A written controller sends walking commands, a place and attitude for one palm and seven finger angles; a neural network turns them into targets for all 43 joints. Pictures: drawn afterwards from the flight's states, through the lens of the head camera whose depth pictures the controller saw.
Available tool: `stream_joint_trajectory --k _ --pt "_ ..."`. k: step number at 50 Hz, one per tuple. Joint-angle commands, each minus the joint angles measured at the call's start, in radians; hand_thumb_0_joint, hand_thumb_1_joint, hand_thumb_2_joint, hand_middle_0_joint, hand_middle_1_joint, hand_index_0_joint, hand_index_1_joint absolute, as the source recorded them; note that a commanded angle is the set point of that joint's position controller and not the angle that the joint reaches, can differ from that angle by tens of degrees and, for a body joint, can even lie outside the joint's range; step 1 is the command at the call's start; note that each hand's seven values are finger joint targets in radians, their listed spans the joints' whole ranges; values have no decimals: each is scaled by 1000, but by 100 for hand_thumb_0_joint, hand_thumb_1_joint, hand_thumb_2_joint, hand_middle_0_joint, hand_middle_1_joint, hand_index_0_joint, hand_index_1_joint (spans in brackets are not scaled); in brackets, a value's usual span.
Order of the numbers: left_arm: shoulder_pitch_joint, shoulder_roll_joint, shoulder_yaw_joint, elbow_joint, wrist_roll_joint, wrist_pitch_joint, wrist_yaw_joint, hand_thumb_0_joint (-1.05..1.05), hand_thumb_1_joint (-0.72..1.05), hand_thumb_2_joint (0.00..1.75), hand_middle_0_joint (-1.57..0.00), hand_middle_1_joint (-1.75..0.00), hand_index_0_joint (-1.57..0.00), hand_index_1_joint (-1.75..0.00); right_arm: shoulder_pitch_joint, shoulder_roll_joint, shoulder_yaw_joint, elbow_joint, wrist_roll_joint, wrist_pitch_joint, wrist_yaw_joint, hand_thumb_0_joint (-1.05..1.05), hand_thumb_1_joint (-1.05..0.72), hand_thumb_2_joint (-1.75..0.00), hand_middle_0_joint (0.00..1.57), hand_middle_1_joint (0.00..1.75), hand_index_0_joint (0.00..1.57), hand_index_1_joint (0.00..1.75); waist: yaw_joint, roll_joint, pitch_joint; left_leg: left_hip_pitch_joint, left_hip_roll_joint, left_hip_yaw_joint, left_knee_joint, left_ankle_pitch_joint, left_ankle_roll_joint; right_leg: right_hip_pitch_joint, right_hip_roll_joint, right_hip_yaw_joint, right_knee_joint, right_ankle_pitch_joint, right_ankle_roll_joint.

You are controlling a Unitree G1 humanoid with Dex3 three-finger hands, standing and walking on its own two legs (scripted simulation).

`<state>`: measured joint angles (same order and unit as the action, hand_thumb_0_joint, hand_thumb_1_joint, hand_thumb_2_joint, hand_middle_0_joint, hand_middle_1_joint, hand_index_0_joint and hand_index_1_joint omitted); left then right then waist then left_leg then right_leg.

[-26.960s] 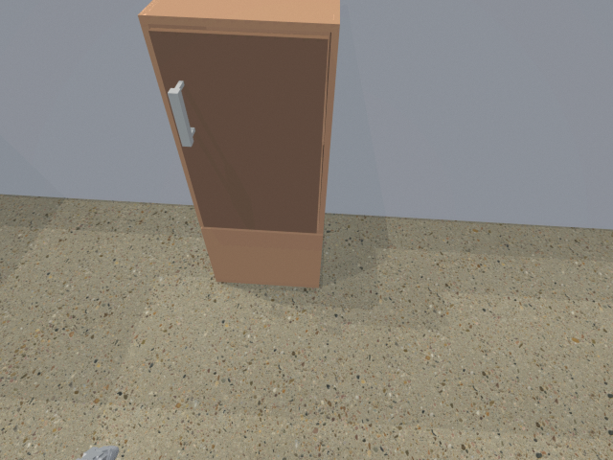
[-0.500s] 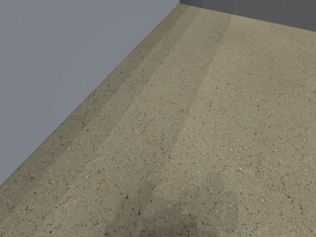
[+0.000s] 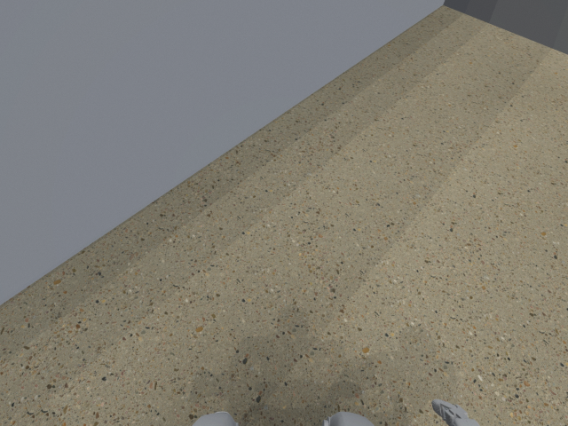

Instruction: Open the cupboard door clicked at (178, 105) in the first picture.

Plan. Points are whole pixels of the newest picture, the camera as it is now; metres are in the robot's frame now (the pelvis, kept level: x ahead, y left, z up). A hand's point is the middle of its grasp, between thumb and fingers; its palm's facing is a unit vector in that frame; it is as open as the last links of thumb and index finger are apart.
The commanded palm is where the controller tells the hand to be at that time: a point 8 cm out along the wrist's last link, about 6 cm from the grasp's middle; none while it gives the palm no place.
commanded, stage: turn to face it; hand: left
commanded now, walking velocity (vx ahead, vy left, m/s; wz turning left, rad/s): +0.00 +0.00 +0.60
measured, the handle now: out of the picture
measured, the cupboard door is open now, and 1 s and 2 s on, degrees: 54 54 54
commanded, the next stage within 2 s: none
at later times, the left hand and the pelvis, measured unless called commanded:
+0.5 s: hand out of the picture +0.03 +0.15 -0.16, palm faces +0.35 -0.91 -0.23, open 7.4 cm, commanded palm none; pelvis +0.04 -0.05 +0.01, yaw +20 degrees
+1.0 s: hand out of the picture +0.03 +0.12 -0.14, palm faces +0.59 -0.76 -0.28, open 7.4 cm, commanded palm none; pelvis +0.08 -0.10 +0.01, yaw +38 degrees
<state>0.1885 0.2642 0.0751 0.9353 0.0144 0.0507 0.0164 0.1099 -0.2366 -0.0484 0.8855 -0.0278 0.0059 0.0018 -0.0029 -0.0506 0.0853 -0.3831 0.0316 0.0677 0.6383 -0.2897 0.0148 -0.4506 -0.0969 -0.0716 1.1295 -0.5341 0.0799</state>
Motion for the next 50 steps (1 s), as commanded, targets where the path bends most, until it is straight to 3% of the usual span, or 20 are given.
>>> stream_joint_trajectory --k 1,7,8,9,10,13,15,21,24,25,26,27,32,38,40,41,42,43,47,50 --pt "-15 45 10 -112 -2 -26 -11 0 90 90 -20 -30 -20 -30 69 -205 -51 -46 0 -3 -15 0 -90 -90 20 30 20 30 -17 221 -166 209 216 -248 -238 529 137 -54 17 51 -107 73 9" --pt "88 64 14 -116 0 -40 -11 0 90 90 -20 -30 -20 -30 -13 -214 -70 -80 5 20 -5 0 -90 -90 20 30 20 30 37 216 -165 43 147 -282 -168 306 88 250 88 -3 -559 249 -8" --pt "140 107 24 -110 6 -52 -5 0 90 90 -20 -30 -20 -30 -29 -176 -68 -93 13 22 -1 0 -90 -90 20 30 20 30 66 98 -175 -55 78 -238 -62 145 36 368 10 64 -728 311 -25" --pt "152 215 43 -114 23 -63 6 0 90 90 -20 -30 -20 -30 -10 -94 -56 -113 21 21 8 0 -90 -90 20 30 20 30 70 -253 -162 -247 -83 -68 195 -198 -55 451 -290 393 -861 373 -127" --pt "138 241 36 -126 17 -60 8 0 90 90 -20 -30 -20 -30 -30 -118 -58 -128 12 22 14 0 -90 -90 20 30 20 30 80 -273 -148 -230 -66 -89 448 -360 -53 337 -418 445 -860 487 -230" --pt "4 126 12 -152 11 -58 19 0 90 90 -20 -30 -20 -30 -13 -97 -55 -80 12 43 21 0 -90 -90 20 30 20 30 0 -176 -95 -231 12 -98 627 -193 -72 291 -268 186 -770 665 -211" --pt "20 113 8 -148 12 -64 17 0 90 90 -20 -30 -20 -30 -20 -73 -43 -71 14 45 28 0 -90 -90 20 30 20 30 5 -189 -101 -190 4 -46 493 -178 -85 333 -225 70 -739 817 -183" --pt "104 167 29 -105 15 -63 14 0 90 90 -20 -30 -20 -30 -71 -42 -22 -80 21 34 34 0 -90 -90 20 30 20 30 50 -158 -137 -68 -24 52 119 -159 -70 446 -260 9 -661 955 -184" --pt "72 170 37 -106 4 -59 7 0 90 90 -20 -30 -20 -30 17 -77 -30 -65 16 25 29 0 -90 -90 20 30 20 30 -4 -121 -169 123 -32 62 -112 19 -45 361 -247 -62 -537 861 -124" --pt "54 150 36 -120 -2 -55 4 0 90 90 -20 -30 -20 -30 98 -135 -47 -45 10 18 27 0 -90 -90 20 30 20 30 -51 -4 -214 305 39 -17 -201 218 -11 223 -222 -102 -391 698 -75" --pt "38 77 19 -160 -9 -48 -5 0 90 90 -20 -30 -20 -30 174 -260 -78 -38 0 11 20 0 -90 -90 20 30 20 30 -90 336 -242 464 333 -422 -238 592 145 -82 -62 -130 -149 40 12" --pt "-40 74 2 -201 3 -36 2 0 90 90 -20 -30 -20 -30 237 -295 -82 -20 6 21 13 0 -90 -90 20 30 20 30 -114 300 -220 433 427 -479 -236 707 242 -161 -29 -13 -16 -160 7" --pt "-26 64 12 -135 0 -22 -7 0 90 90 -20 -30 -20 -30 54 -202 -57 -58 2 7 -17 0 -90 -90 20 30 20 30 -16 224 -150 242 221 -290 -247 504 152 -95 -5 69 -31 71 7" --pt "0 49 8 -138 -4 -28 -9 0 90 90 -20 -30 -20 -30 33 -214 -70 -58 -1 19 -9 0 -90 -90 20 30 20 30 -8 240 -155 142 171 -327 -230 388 125 124 77 16 -392 112 -8" --pt "74 68 16 -122 -5 -38 -6 0 90 90 -20 -30 -20 -30 -10 -202 -72 -73 7 26 -7 0 -90 -90 20 30 20 30 37 202 -148 16 128 -325 -174 271 84 298 85 6 -598 262 -16" --pt "113 121 28 -118 4 -47 1 0 90 90 -20 -30 -20 -30 -12 -165 -68 -88 14 28 -1 0 -90 -90 20 30 20 30 59 63 -147 -108 54 -277 -70 88 31 415 -22 107 -758 251 -44" --pt "128 221 48 -123 21 -54 10 0 90 90 -20 -30 -20 -30 -12 -97 -59 -112 19 29 8 0 -90 -90 20 30 20 30 75 -238 -129 -255 -94 -96 172 -221 -53 446 -301 402 -884 243 -151" --pt "104 236 37 -137 15 -50 10 0 90 90 -20 -30 -20 -30 -29 -116 -61 -122 10 31 16 0 -90 -90 20 30 20 30 74 -223 -113 -214 -66 -103 422 -329 -47 303 -408 426 -897 284 -235" --pt "-39 110 8 -166 11 -54 16 0 90 90 -20 -30 -20 -30 12 -83 -57 -61 12 51 30 0 -90 -90 20 30 20 30 -17 -169 -76 -187 3 -77 568 -152 -75 246 -232 121 -808 532 -191" --pt "32 132 14 -142 13 -61 17 0 90 90 -20 -30 -20 -30 -35 -57 -41 -64 16 48 34 0 -90 -90 20 30 20 30 23 -138 -100 -133 -5 -10 334 -174 -88 354 -237 45 -745 752 -189"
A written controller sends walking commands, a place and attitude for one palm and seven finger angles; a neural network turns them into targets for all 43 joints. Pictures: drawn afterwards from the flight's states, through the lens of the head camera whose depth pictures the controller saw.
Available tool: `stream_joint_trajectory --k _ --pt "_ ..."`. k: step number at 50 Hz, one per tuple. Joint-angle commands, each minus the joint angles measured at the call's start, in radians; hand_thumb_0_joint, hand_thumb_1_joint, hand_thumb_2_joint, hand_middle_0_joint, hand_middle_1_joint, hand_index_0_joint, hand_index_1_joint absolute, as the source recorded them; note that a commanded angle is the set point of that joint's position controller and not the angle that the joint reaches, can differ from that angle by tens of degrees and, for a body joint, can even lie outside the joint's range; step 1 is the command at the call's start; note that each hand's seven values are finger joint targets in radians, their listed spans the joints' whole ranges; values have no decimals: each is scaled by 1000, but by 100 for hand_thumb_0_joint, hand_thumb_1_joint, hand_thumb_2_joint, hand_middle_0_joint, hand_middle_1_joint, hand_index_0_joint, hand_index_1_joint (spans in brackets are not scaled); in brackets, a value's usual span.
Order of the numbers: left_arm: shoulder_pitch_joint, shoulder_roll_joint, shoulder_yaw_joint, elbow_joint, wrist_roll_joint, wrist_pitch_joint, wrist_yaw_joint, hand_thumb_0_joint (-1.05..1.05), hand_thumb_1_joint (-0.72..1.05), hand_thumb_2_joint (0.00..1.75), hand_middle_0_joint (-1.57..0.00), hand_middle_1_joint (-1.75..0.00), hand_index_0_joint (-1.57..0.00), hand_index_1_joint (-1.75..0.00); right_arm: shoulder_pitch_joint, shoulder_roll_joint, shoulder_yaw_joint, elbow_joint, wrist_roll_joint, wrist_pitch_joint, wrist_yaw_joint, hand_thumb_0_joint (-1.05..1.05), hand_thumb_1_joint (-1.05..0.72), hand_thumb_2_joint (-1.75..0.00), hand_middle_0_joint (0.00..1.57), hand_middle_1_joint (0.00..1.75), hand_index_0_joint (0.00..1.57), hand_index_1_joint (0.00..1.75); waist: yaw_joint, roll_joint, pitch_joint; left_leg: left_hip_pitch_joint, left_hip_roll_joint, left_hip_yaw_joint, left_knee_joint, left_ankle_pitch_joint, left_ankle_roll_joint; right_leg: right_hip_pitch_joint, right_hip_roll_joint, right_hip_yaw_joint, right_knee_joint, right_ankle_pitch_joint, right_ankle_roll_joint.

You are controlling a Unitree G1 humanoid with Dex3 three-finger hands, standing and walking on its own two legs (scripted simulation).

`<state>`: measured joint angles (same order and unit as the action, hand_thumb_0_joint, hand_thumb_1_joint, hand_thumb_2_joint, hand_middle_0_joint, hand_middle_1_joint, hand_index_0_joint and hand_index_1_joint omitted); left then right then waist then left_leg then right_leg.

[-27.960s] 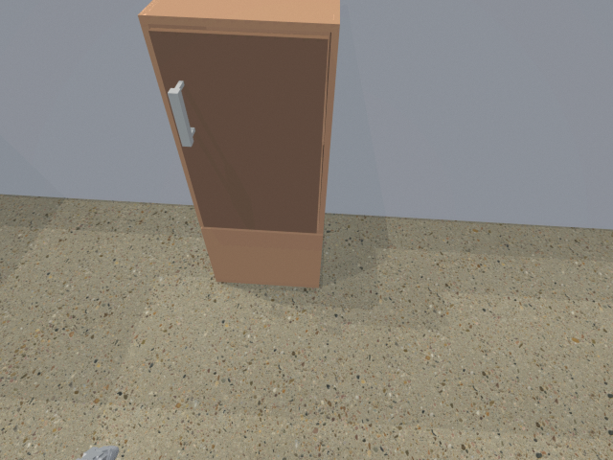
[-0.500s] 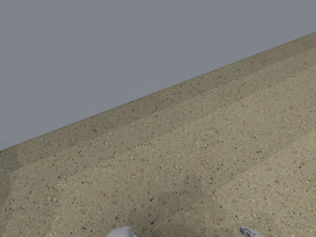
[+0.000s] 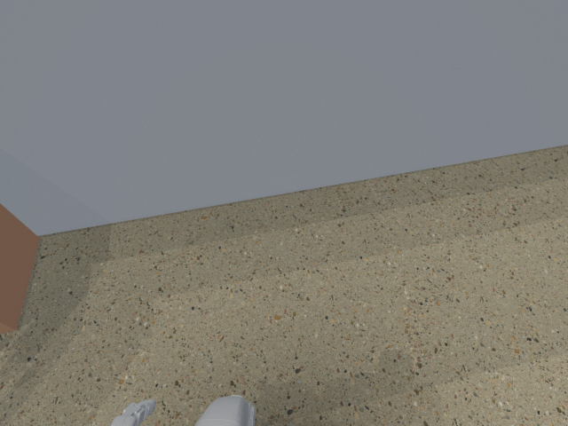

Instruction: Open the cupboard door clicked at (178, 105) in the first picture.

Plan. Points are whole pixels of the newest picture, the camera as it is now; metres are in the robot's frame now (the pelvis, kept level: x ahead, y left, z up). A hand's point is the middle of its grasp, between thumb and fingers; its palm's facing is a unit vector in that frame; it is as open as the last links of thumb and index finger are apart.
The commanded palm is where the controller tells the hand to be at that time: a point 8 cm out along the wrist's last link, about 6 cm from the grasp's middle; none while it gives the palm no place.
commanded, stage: turn to face it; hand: left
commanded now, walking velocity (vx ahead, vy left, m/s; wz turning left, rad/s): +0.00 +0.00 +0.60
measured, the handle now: out of the picture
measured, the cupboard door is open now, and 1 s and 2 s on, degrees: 54 54 54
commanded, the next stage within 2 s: take the last steps up to it in 1.80 s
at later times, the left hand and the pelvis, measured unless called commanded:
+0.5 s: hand out of the picture +0.05 +0.23 -0.16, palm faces +0.32 -0.90 -0.28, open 7.4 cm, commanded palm none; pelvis +0.01 -0.02 +0.00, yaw +18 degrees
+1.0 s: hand out of the picture -0.06 +0.20 -0.18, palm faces +0.62 -0.75 -0.24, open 7.4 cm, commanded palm none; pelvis +0.02 -0.02 -0.01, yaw +37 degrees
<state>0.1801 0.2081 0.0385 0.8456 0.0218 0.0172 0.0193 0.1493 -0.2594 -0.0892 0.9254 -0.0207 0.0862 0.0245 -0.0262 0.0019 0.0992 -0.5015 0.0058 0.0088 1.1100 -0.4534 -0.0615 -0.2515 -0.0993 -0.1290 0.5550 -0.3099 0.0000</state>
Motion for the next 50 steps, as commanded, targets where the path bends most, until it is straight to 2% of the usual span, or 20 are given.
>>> stream_joint_trajectory --k 1,7,8,9,10,15,21,24,25,26,27,30,37,40,41,42,43,44,46,50 --pt "59 203 55 -43 6 -28 13 0 90 90 -20 -30 -20 -30 -80 -27 5 -105 11 -37 12 0 -90 -90 20 30 20 30 55 -190 -135 1 15 64 -209 -11 -11 198 -241 93 -149 573 -113" --pt "67 226 71 -19 -3 -20 2 0 90 90 -20 -30 -20 -30 -11 -61 5 -100 11 -54 7 0 -90 -90 20 30 20 30 22 -174 -175 261 -3 98 -610 195 28 135 -239 5 30 547 -35" --pt "57 201 71 -38 -10 -14 -2 0 90 90 -20 -30 -20 -30 57 -126 -12 -85 4 -63 4 0 -90 -90 20 30 20 30 -19 -22 -222 438 92 -15 -681 409 75 -18 -201 -41 178 380 18" --pt "34 127 51 -83 -16 -8 -9 0 90 90 -20 -30 -20 -30 132 -245 -44 -78 -5 -67 -4 0 -90 -90 20 30 20 30 -62 291 -238 577 377 -400 -710 792 237 -310 -47 -67 409 -252 101" --pt "-43 133 42 -119 -3 2 -2 0 90 90 -20 -30 -20 -30 199 -280 -48 -56 -5 -59 -13 0 -90 -90 20 30 20 30 -91 224 -221 518 454 -439 -718 785 330 -360 -22 53 546 -387 85" --pt "-29 120 50 -49 -7 13 -11 0 90 90 -20 -30 -20 -30 34 -172 -15 -91 -5 -75 -42 0 -90 -90 20 30 20 30 3 166 -166 376 239 -243 -726 672 224 -309 -1 128 551 -137 87" --pt "-18 109 46 -53 -12 12 -12 0 90 90 -20 -30 -20 -30 11 -184 -26 -92 -10 -61 -33 0 -90 -90 20 30 20 30 9 169 -143 257 197 -295 -736 483 210 -112 69 90 227 -125 72" --pt "82 130 54 -33 -12 -3 -8 0 90 90 -20 -30 -20 -30 -44 -173 -32 -111 0 -52 -29 0 -90 -90 20 30 20 30 63 144 -151 119 137 -292 -654 374 157 115 85 73 -53 43 60" --pt "125 188 69 -29 -2 -14 1 0 90 90 -20 -30 -20 -30 -40 -126 -27 -123 9 -52 -24 0 -90 -90 20 30 20 30 85 -24 -163 -11 59 -234 -520 218 103 244 -48 209 -216 13 27" --pt "131 277 84 -34 12 -20 8 0 90 90 -20 -30 -20 -30 -41 -66 -17 -149 12 -53 -16 0 -90 -90 20 30 20 30 94 -314 -140 -137 -89 -35 -257 -93 21 247 -330 494 -319 32 -90" --pt "100 289 72 -54 6 -13 9 0 90 90 -20 -30 -20 -30 -52 -98 -21 -157 3 -49 -9 0 -90 -90 20 30 20 30 87 -239 -120 -80 -39 -65 -47 -156 28 97 -411 480 -323 63 -162" --pt "-22 179 48 -73 1 -18 13 0 90 90 -20 -30 -20 -30 -34 -84 -23 -104 0 -30 2 0 -90 -90 20 30 20 30 16 -247 -77 -83 22 -47 140 2 10 41 -244 241 -252 221 -124" --pt "96 223 65 -20 10 -24 10 0 90 90 -20 -30 -20 -30 -102 -22 9 -114 13 -44 12 0 -90 -90 20 30 20 30 77 -204 -134 59 -2 90 -333 -23 2 210 -261 90 -117 588 -111" --pt "77 232 74 -19 -1 -18 3 0 90 90 -20 -30 -20 -30 -22 -49 6 -97 11 -54 7 0 -90 -90 20 30 20 30 30 -182 -165 227 -17 105 -575 162 22 149 -240 22 0 540 -47" --pt "65 215 74 -29 -9 -13 -1 0 90 90 -20 -30 -20 -30 37 -98 -6 -85 7 -62 6 0 -90 -90 20 30 20 30 -7 -92 -199 385 31 50 -683 310 46 34 -224 -15 120 430 0" --pt "66 153 62 -59 -13 -7 -8 0 90 90 -20 -30 -20 -30 90 -206 -33 -84 -2 -69 1 0 -90 -90 20 30 20 30 -34 205 -241 555 279 -288 -708 615 158 -223 -90 -64 337 -12 78" --pt "-14 116 41 -104 -8 0 -5 0 90 90 -20 -30 -20 -30 169 -274 -48 -63 -4 -61 -10 0 -90 -90 20 30 20 30 -81 299 -220 527 433 -443 -733 839 299 -350 -24 17 499 -391 92" --pt "-68 136 46 -111 -2 10 2 0 90 90 -20 -30 -20 -30 181 -253 -43 -53 -7 -64 -20 0 -90 -90 20 30 20 30 -85 200 -209 480 401 -419 -730 706 312 -365 -23 91 577 -336 78" --pt "-66 130 52 -71 -7 15 -3 0 90 90 -20 -30 -20 -30 65 -207 -30 -82 -7 -66 -37 0 -90 -90 20 30 20 30 -33 249 -139 334 299 -340 -763 537 259 -346 -25 138 603 -209 76" --pt "-14 115 51 -35 -8 15 -15 0 90 90 -20 -30 -20 -30 20 -172 -17 -88 -7 -74 -38 0 -90 -90 20 30 20 30 8 144 -164 345 218 -244 -749 553 214 -261 13 118 464 -124 80"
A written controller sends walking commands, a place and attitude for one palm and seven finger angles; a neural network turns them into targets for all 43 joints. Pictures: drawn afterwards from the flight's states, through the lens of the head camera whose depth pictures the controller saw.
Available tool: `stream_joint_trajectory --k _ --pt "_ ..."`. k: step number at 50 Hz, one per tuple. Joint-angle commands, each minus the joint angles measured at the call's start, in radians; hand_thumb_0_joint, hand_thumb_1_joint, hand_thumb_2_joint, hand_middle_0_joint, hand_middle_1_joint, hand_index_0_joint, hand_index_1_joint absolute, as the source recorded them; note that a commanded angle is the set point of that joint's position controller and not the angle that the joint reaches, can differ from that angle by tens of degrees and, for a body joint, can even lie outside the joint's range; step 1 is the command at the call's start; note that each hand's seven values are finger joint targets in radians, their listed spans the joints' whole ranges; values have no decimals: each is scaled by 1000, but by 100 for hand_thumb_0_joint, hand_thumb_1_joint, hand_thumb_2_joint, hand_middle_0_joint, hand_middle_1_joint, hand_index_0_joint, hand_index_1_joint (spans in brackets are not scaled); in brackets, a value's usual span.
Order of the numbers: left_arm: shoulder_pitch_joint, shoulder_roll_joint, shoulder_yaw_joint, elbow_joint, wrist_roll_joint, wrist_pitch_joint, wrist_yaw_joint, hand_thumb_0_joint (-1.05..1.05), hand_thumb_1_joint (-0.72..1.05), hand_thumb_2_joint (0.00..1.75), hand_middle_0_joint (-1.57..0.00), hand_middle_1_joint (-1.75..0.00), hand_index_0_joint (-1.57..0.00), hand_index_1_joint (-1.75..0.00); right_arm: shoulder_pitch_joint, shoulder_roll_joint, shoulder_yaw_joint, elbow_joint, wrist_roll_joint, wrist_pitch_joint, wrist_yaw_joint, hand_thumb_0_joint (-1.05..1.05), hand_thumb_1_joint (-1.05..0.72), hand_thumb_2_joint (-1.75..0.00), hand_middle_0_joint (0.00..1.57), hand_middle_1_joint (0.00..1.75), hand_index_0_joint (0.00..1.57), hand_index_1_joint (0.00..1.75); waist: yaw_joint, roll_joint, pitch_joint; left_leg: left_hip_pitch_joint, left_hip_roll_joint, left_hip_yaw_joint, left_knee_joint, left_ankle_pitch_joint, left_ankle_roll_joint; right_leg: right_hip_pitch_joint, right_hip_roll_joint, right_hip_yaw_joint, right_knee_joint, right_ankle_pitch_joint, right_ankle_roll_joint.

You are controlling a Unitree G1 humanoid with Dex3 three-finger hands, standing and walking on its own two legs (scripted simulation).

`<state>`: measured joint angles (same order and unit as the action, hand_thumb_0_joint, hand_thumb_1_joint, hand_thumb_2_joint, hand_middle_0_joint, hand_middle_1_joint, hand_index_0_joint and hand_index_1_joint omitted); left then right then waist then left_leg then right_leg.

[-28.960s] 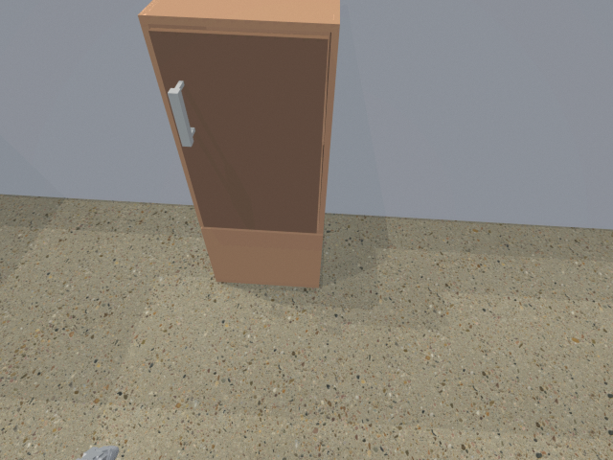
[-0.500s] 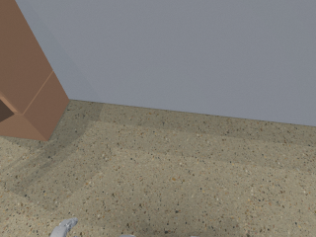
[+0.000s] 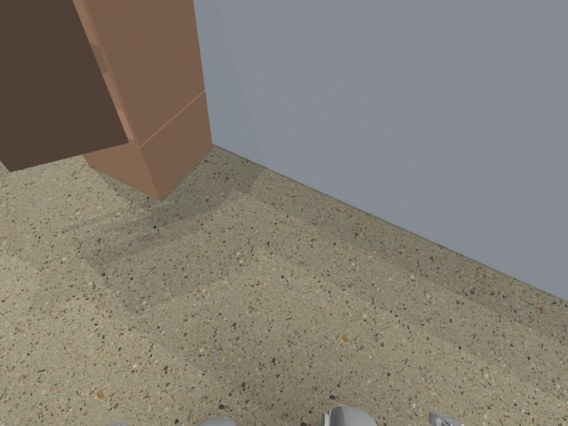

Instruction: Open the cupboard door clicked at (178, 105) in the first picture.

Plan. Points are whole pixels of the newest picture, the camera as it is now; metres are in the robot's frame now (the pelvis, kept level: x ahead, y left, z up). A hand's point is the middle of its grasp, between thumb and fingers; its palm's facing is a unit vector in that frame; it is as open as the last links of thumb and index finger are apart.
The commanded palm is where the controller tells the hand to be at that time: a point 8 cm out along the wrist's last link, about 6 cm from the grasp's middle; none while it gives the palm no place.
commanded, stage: turn to face it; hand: left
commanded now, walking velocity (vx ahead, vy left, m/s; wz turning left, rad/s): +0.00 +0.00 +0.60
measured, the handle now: out of the picture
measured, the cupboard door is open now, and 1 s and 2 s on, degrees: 54 54 54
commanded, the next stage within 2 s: take the last steps up to it in 0.80 s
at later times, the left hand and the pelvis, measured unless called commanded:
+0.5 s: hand out of the picture +0.01 +0.17 -0.17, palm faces +0.32 -0.92 -0.21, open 7.4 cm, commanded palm none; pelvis +0.01 -0.03 +0.00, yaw +18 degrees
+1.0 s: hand out of the picture -0.01 +0.15 -0.15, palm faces +0.47 -0.85 -0.24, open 7.4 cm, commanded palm none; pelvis +0.03 -0.05 +0.01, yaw +27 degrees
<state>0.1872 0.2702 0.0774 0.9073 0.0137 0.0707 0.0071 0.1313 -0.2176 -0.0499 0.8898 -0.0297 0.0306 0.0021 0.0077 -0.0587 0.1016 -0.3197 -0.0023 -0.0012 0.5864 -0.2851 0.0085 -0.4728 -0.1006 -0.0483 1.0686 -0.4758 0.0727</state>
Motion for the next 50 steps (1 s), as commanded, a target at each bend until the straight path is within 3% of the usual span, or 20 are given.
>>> stream_joint_trajectory --k 1,7,8,9,10,12,15,20,24,25,26,27,29,32,39,40,42,43,46,50 --pt "-27 51 10 -101 -2 -39 -1 0 90 90 -20 -30 -20 -30 38 -218 -58 -52 2 -16 -14 0 -90 -90 20 30 20 30 -29 207 -164 150 229 -241 -224 363 147 -13 22 32 -103 35 6" --pt "74 63 14 -90 -4 -58 5 0 90 90 -20 -30 -20 -30 -25 -212 -68 -68 8 1 -7 0 -90 -90 20 30 20 30 22 205 -159 -24 158 -284 -133 279 98 305 89 -7 -535 194 -12" --pt "121 103 24 -87 1 -69 11 0 90 90 -20 -30 -20 -30 -29 -179 -65 -79 15 0 -3 0 -90 -90 20 30 20 30 48 100 -172 -125 97 -247 -35 155 50 432 6 72 -694 227 -29" --pt "142 196 43 -85 18 -78 21 0 90 90 -20 -30 -20 -30 -19 -111 -56 -100 23 -1 4 0 -90 -90 20 30 20 30 57 -192 -171 -296 -55 -69 200 -150 -33 511 -267 360 -799 263 -130" --pt "127 225 35 -97 16 -75 20 0 90 90 -20 -30 -20 -30 -37 -128 -58 -115 14 0 12 0 -90 -90 20 30 20 30 57 -221 -148 -277 -52 -45 452 -340 -42 380 -399 412 -813 340 -227" --pt "38 145 23 -113 9 -77 32 0 90 90 -20 -30 -20 -30 -28 -133 -65 -82 14 16 13 0 -90 -90 20 30 20 30 4 -182 -116 -290 12 -67 648 -243 -48 330 -318 296 -758 456 -235" --pt "1 112 9 -121 12 -79 27 0 90 90 -20 -30 -20 -30 -36 -94 -46 -62 15 25 29 0 -90 -90 20 30 20 30 -11 -157 -99 -224 29 7 531 -176 -73 321 -227 64 -713 611 -188" --pt "90 159 26 -78 18 -78 23 0 90 90 -20 -30 -20 -30 -86 -58 -27 -71 21 11 33 0 -90 -90 20 30 20 30 42 -143 -122 -115 -2 96 195 -187 -63 406 -247 23 -643 729 -185" --pt "69 151 30 -67 1 -70 14 0 90 90 -20 -30 -20 -30 29 -106 -34 -36 18 -6 24 0 -90 -90 20 30 20 30 -27 -81 -172 160 11 79 -146 90 -28 288 -215 -54 -467 634 -90" --pt "79 103 24 -91 -6 -63 9 0 90 90 -20 -30 -20 -30 76 -204 -53 -34 8 -16 18 0 -90 -90 20 30 20 30 -50 153 -221 325 209 -169 -186 327 56 85 -121 -120 -289 347 -22" --pt "26 39 -4 -128 -6 -57 7 0 90 90 -20 -30 -20 -30 145 -291 -74 -22 4 -11 9 0 -90 -90 20 30 20 30 -91 370 -209 341 421 -403 -222 659 208 -79 -20 -90 -111 -200 18" --pt "-29 62 -6 -145 5 -45 14 0 90 90 -20 -30 -20 -30 179 -284 -69 -7 2 -9 0 0 -90 -90 20 30 20 30 -103 256 -197 294 433 -388 -204 568 251 -85 -22 -7 -6 -200 0" --pt "-46 51 0 -105 -2 -44 12 0 90 90 -20 -30 -20 -30 103 -231 -56 -18 1 -16 -22 0 -90 -90 20 30 20 30 -72 319 -169 219 336 -308 -207 541 220 -95 -19 48 42 -97 -4" --pt "12 32 -1 -57 -2 -39 -1 0 90 90 -20 -30 -20 -30 20 -188 -37 -33 0 -22 -26 0 -90 -90 20 30 20 30 -17 224 -144 157 260 -186 -211 504 165 -1 7 21 -53 -10 -6" --pt "107 23 -5 -12 -3 -56 2 0 90 90 -20 -30 -20 -30 -5 -173 -37 -12 8 -8 -18 0 -90 -90 20 30 20 30 19 201 -153 44 189 -183 -162 304 109 290 77 -36 -517 191 -22" --pt "132 45 0 -5 -1 -65 7 0 90 90 -20 -30 -20 -30 -5 -154 -35 -13 14 -9 -15 0 -90 -90 20 30 20 30 31 146 -161 1 147 -160 -108 222 69 369 43 -3 -639 266 -32" --pt "129 177 21 -11 16 -78 16 0 90 90 -20 -30 -20 -30 0 -72 -22 -42 23 -4 -1 0 -90 -90 20 30 20 30 32 -196 -115 -159 -44 16 206 -241 -34 375 -310 339 -811 361 -193" --pt "119 166 18 -19 15 -82 19 0 90 90 -20 -30 -20 -30 -30 -93 -32 -39 19 9 -2 0 -90 -90 20 30 20 30 47 -192 -104 -150 -15 -35 378 -308 -27 282 -340 358 -821 354 -254" --pt "57 109 5 -23 13 -86 21 0 90 90 -20 -30 -20 -30 -10 -75 -30 4 18 11 5 0 -90 -90 20 30 20 30 9 -150 -70 -186 7 -27 502 -206 -36 310 -234 191 -759 528 -232" --pt "137 121 21 14 17 -103 14 0 90 90 -20 -30 -20 -30 -55 -43 -17 3 15 -8 21 0 -90 -90 20 30 20 30 57 -122 -91 -191 17 41 288 -187 -49 446 -245 141 -763 483 -211"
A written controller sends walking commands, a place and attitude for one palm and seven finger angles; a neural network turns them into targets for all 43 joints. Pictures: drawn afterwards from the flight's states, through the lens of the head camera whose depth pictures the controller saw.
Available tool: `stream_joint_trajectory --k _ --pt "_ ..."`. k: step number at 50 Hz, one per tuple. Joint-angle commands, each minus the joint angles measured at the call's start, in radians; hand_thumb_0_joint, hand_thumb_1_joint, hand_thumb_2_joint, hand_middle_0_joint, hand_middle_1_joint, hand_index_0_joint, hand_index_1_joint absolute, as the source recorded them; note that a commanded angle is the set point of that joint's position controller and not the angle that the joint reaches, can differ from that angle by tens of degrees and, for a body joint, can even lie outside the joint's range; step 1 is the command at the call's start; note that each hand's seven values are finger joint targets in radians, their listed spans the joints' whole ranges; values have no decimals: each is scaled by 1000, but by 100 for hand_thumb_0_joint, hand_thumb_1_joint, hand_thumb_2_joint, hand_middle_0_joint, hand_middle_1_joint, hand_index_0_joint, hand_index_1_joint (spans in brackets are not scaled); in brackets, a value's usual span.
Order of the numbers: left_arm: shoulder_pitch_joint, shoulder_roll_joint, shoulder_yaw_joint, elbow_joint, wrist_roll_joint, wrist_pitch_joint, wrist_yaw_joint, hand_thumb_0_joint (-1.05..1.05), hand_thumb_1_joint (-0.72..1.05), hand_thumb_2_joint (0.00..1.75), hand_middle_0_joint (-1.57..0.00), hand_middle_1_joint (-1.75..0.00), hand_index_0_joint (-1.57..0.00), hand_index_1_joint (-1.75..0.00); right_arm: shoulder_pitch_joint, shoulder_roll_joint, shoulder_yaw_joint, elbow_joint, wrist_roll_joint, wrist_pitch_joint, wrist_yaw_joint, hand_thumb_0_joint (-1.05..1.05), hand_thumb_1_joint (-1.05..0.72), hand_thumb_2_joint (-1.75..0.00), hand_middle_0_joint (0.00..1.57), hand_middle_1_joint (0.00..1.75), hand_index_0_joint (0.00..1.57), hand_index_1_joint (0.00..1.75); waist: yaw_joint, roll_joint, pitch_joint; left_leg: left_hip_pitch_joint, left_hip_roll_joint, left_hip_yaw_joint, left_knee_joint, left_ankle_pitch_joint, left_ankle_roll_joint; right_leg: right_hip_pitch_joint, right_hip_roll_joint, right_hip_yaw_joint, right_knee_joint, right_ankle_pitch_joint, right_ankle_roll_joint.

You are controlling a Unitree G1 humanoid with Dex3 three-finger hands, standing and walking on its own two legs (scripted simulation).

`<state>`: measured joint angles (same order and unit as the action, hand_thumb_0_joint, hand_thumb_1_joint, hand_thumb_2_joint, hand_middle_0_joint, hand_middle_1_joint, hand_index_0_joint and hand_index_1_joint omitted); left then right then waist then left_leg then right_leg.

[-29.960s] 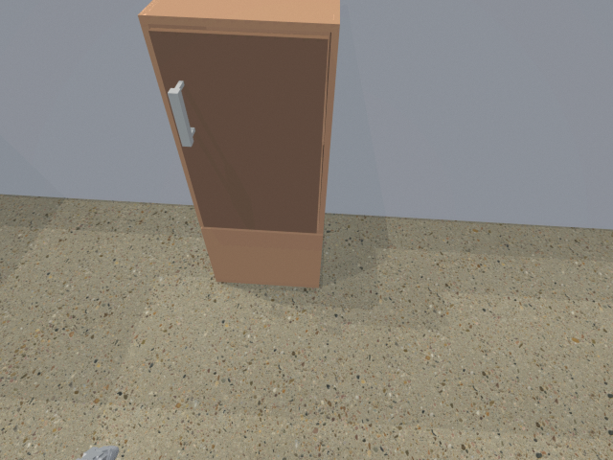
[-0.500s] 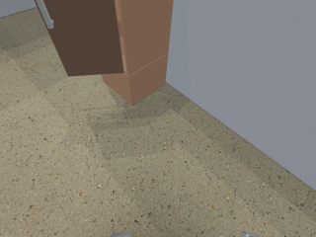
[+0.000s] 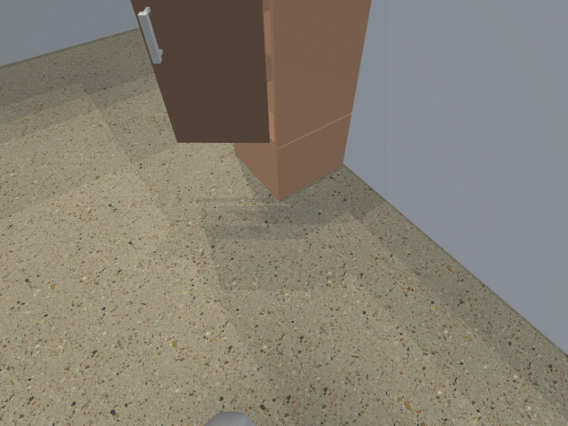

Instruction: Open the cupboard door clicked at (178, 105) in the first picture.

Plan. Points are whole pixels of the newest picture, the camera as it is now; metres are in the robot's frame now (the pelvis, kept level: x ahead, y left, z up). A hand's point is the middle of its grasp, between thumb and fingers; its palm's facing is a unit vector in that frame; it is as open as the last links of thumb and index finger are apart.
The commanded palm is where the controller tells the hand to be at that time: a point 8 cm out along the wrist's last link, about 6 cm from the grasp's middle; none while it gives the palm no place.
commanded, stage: take the last steps up to it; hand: left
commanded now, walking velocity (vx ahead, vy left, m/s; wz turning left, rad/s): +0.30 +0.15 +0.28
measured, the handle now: (152, 35) +1.07 +0.46 +0.01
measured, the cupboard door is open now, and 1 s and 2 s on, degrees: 54 54 54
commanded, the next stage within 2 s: come to a stop and stand still in 1.40 s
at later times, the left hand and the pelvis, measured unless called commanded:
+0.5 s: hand (146, 403) +0.17 +0.24 -0.16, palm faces +0.11 -0.97 -0.21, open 7.4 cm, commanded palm none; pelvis +0.10 +0.04 +0.00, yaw +5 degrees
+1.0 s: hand (130, 389) +0.19 +0.29 -0.19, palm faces +0.22 -0.96 -0.17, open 7.3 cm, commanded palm none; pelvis +0.28 +0.12 -0.02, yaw +7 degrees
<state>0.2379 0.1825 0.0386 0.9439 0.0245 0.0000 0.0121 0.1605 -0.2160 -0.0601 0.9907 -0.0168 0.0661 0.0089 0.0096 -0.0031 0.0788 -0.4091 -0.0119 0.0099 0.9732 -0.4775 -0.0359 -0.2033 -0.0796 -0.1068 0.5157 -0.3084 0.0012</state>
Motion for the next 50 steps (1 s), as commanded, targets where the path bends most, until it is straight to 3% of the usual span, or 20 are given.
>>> stream_joint_trajectory --k 1,4,7,8,9,10,12,17,22,25,26,27,28,30,34,42,45,47,48,50 --pt "111 216 63 -8 6 -35 6 0 90 90 -20 -30 -20 -30 -101 -43 -5 -101 2 -48 18 0 -90 -90 20 30 20 30 67 -169 -63 -97 26 40 -143 8 -2 182 -278 209 -219 270 -144" --pt "116 231 74 12 9 -38 0 0 90 90 -20 -30 -20 -30 -92 -38 -2 -104 2 -60 25 0 -90 -90 20 30 20 30 60 -165 -55 -33 26 65 -291 22 6 159 -298 201 -210 171 -138" --pt "52 220 75 11 -1 -31 -9 0 90 90 -20 -30 -20 -30 51 -57 -2 -55 -1 -74 18 0 -90 -90 20 30 20 30 -17 -98 -79 280 -13 116 -547 186 25 -40 -218 79 -87 48 -54" --pt "27 178 71 -8 -8 -24 -16 0 90 90 -20 -30 -20 -30 144 -128 -19 -33 -7 -82 6 0 -90 -90 20 30 20 30 -68 75 -111 441 96 -41 -611 138 82 -196 -144 3 100 -22 -8" --pt "-11 109 53 -52 -12 -21 -25 0 90 90 -20 -30 -20 -30 257 -224 -44 -14 -22 -82 -5 0 -90 -90 20 30 20 30 -112 344 -117 537 340 -388 -702 120 210 -421 -6 -100 387 -284 44" --pt "-109 103 40 -90 -1 -22 -22 0 90 90 -20 -30 -20 -30 322 -240 -42 5 -19 -77 -16 0 -90 -90 20 30 20 30 -140 261 -82 484 405 -466 -744 120 296 -509 -4 1 555 -332 19" --pt "-145 101 39 -74 0 -23 -25 0 90 90 -20 -30 -20 -30 240 -168 -21 -16 -13 -91 -29 0 -90 -90 20 30 20 30 -91 182 -31 371 356 -412 -765 65 288 -539 -54 82 666 -202 6" --pt "-54 68 27 -14 -1 -15 -39 0 90 90 -20 -30 -20 -30 170 -120 2 -11 -9 -117 -30 0 -90 -90 20 30 20 30 -13 120 -29 284 233 -144 -770 318 229 -347 -46 32 442 -50 15" --pt "-93 65 21 -31 1 -20 -38 0 90 90 -20 -30 -20 -30 208 -115 1 30 -10 -114 -21 0 -90 -90 20 30 20 30 -12 96 -1 229 223 -114 -752 289 230 -191 -2 -12 199 -5 19" --pt "21 87 38 5 4 -29 -34 0 90 90 -20 -30 -20 -30 195 -97 6 47 -6 -111 -23 0 -90 -90 20 30 20 30 51 40 -8 110 161 -60 -597 239 172 72 20 -16 27 73 6" --pt "132 141 53 35 7 -39 -29 0 90 90 -20 -30 -20 -30 191 -75 9 42 3 -115 -19 0 -90 -90 20 30 20 30 98 -63 -44 -11 87 2 -413 189 130 258 -59 96 -50 6 -23" --pt "253 239 75 66 11 -48 -20 0 90 90 -20 -30 -20 -30 208 -36 11 20 9 -117 -8 0 -90 -90 20 30 20 30 135 -301 -101 -200 -32 94 -131 2 74 421 -326 452 -207 -87 -124" --pt "286 272 80 65 -3 -45 -10 0 90 90 -20 -30 -20 -30 165 -68 3 -10 0 -109 -8 0 -90 -90 20 30 20 30 135 -302 -94 -253 0 23 102 -144 63 338 -456 647 -342 -213 -204" --pt "141 184 57 36 -5 -47 2 0 90 90 -20 -30 -20 -30 75 -61 -7 -11 -7 -96 -3 0 -90 -90 20 30 20 30 74 -191 39 -282 89 -59 225 52 52 84 -403 563 -386 -326 -189" --pt "82 102 41 41 -1 -76 0 0 90 90 -20 -30 -20 -30 145 15 3 32 -12 -78 16 0 -90 -90 20 30 20 30 2 -126 -30 -149 121 11 48 228 8 17 -263 163 -353 90 -116" --pt "130 153 51 110 6 -75 -8 0 90 90 -20 -30 -20 -30 22 18 5 -35 -6 -102 37 0 -90 -90 20 30 20 30 30 -163 -25 -1 64 111 -370 267 9 58 -243 75 -269 191 -102" --pt "105 138 52 103 1 -57 -10 0 90 90 -20 -30 -20 -30 193 -68 -10 14 -11 -118 21 0 -90 -90 20 30 20 30 -64 -19 -80 350 43 135 -523 259 31 -92 -160 -4 -21 156 -53" --pt "76 49 27 36 -7 -53 -17 0 90 90 -20 -30 -20 -30 414 -241 -49 53 -22 -118 -12 0 -90 -90 20 30 20 30 -141 310 -174 564 401 -355 -674 220 207 -414 34 -64 535 -309 6" --pt "22 47 25 14 -2 -57 -10 0 90 90 -20 -30 -20 -30 380 -226 -41 52 -23 -112 -17 0 -90 -90 20 30 20 30 -135 219 -142 461 434 -361 -717 104 248 -451 9 18 683 -314 -29" --pt "-11 56 29 25 -4 -47 -18 0 90 90 -20 -30 -20 -30 228 -140 -19 9 -14 -116 -26 0 -90 -90 20 30 20 30 -80 231 -72 312 395 -301 -769 11 235 -500 -55 82 761 -147 -28"
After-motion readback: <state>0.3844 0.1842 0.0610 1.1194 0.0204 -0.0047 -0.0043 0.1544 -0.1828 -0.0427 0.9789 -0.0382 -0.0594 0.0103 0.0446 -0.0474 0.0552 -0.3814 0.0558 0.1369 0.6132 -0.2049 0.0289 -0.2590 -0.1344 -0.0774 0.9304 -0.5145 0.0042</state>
